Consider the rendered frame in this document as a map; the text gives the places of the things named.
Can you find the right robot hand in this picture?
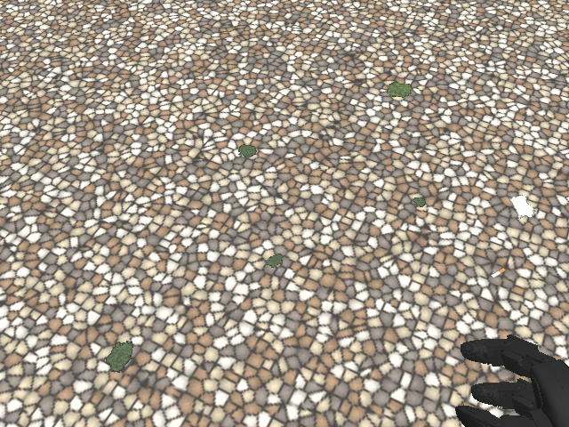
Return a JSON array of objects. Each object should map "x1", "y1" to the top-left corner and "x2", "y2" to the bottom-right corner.
[{"x1": 455, "y1": 334, "x2": 569, "y2": 427}]

